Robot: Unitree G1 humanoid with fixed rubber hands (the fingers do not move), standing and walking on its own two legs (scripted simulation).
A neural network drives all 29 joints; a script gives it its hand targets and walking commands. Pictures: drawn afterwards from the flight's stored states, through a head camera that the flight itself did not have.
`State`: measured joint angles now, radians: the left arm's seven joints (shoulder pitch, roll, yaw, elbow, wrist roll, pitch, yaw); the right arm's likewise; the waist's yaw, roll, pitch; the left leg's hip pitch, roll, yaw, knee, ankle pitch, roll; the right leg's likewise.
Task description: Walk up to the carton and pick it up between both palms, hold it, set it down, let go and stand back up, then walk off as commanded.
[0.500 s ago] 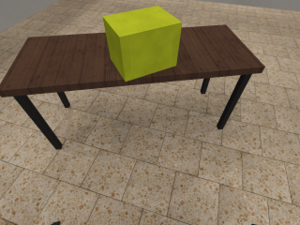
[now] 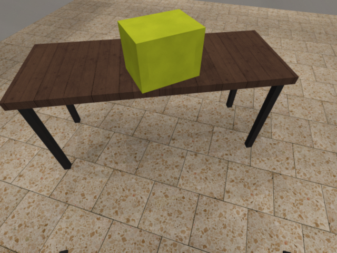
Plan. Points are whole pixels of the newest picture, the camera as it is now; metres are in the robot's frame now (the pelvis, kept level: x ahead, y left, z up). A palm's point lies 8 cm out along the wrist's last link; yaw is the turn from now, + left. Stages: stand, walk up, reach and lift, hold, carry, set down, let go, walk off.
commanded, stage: walk up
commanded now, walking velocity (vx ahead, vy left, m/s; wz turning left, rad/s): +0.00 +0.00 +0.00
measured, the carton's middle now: (161, 50) +0.95 +0.07 -0.01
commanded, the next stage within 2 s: none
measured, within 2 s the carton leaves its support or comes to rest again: neither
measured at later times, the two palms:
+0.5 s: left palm out of the picture +0.06 +0.28 -0.12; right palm out of the picture +0.13 -0.39 -0.12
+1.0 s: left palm (87, 231) +0.19 +0.24 -0.14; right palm (310, 215) +0.25 -0.39 -0.14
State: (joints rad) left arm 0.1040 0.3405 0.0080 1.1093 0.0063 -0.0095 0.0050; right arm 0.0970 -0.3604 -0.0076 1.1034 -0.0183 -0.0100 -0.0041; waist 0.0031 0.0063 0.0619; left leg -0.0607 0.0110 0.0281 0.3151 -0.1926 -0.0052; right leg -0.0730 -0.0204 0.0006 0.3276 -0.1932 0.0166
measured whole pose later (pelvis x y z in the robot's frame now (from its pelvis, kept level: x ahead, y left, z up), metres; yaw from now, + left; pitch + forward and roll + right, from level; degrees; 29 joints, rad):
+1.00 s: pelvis +0.14 -0.08 -0.04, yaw +7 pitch -4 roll +0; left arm 0.19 0.37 0.06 0.86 0.02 -0.02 -0.03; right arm 0.24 -0.43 -0.03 0.86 0.00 -0.03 -0.02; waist 0.00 0.02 0.11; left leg -0.37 0.00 -0.05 0.90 -0.53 0.01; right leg -0.37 -0.02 -0.05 0.77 -0.34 -0.01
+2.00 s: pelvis +0.19 -0.05 -0.03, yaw +13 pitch -4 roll +0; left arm 0.25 0.43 0.10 0.97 0.03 -0.03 -0.06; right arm 0.23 -0.42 -0.07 1.00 -0.03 -0.05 0.04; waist 0.04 -0.01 0.05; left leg -0.19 0.00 -0.02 0.67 -0.41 -0.01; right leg -0.19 -0.07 -0.10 0.65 -0.40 0.02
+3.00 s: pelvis +0.43 -0.04 -0.04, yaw +8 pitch -3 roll -1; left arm 0.25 0.41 0.08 0.82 -0.01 -0.07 -0.02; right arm 0.24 -0.47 -0.05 0.83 -0.01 -0.05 0.00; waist 0.02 0.06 0.11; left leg -0.44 0.05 0.00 1.14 -0.55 0.02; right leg -0.41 -0.03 -0.03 0.78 -0.32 0.02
